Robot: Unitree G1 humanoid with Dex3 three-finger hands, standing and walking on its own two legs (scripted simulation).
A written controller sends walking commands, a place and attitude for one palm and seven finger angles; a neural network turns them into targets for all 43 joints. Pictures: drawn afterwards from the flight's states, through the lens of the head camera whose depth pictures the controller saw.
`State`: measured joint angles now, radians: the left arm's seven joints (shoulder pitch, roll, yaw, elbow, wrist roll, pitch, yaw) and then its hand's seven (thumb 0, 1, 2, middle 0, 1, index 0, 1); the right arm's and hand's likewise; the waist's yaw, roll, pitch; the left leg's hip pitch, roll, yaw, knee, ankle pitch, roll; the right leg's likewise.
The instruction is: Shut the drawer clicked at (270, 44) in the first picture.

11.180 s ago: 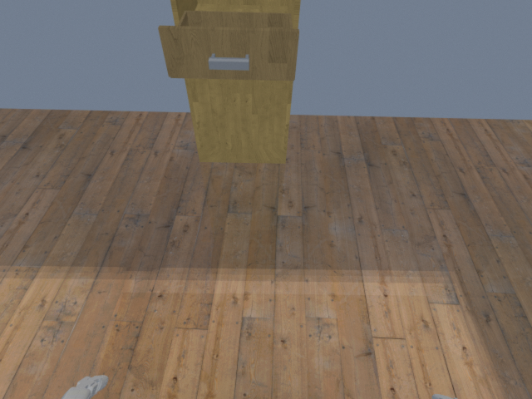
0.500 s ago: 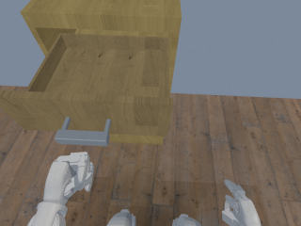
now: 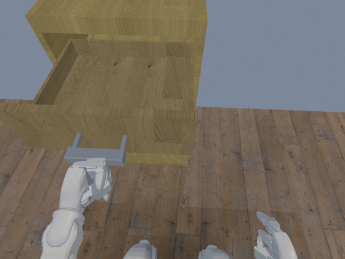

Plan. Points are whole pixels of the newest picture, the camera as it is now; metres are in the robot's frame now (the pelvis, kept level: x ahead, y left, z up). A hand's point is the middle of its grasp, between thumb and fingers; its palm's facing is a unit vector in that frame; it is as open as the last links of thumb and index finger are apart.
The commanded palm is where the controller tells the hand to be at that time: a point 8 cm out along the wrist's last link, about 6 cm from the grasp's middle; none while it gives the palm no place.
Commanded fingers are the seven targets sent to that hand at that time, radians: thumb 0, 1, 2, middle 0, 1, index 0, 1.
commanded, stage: push the drawer shut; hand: left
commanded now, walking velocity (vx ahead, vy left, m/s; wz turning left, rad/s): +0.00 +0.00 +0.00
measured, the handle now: (99, 147) +0.35 +0.19 +0.05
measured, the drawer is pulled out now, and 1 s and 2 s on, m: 0.28 0.15 0.03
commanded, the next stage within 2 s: none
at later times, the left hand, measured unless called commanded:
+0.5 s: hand (113, 155) +0.34 +0.15 +0.05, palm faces -0.04 -1.00 -0.05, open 3.0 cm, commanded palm +0.33 +0.21 +0.05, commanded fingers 0.00 0.90 0.90 -1.40 -1.60 -1.40 -1.60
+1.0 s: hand (119, 130) +0.40 +0.15 +0.04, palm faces -0.04 -1.00 -0.05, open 2.8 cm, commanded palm +0.40 +0.20 +0.05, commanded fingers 0.00 0.90 0.90 -1.40 -1.60 -1.40 -1.60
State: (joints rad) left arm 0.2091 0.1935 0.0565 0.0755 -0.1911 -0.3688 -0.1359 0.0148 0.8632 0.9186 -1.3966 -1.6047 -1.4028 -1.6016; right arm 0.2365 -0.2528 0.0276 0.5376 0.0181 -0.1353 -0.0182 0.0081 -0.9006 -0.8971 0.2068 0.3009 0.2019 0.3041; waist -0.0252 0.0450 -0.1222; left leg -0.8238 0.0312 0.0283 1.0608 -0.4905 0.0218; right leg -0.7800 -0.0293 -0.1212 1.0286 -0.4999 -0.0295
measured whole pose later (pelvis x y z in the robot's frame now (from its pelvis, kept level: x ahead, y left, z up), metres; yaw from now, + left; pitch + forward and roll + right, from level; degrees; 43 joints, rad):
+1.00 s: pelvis -0.01 +0.01 +0.00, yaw -1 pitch +17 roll -2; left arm -0.47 0.25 0.17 0.75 -0.14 -0.43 -0.11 -0.05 0.78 0.92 -1.40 -1.60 -1.40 -1.60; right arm 0.27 -0.26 0.03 0.65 0.02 -0.06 -0.01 0.01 -0.90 -0.90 0.21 0.30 0.20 0.30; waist -0.08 0.03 -0.10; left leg -0.88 0.03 0.05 1.03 -0.45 0.04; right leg -0.84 -0.03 -0.10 1.00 -0.45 -0.02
